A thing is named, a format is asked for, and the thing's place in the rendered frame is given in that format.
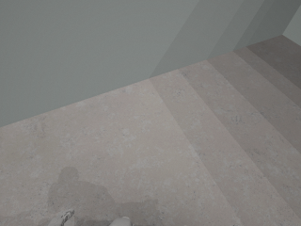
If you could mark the robot left hand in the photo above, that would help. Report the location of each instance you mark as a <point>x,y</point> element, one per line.
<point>61,217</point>

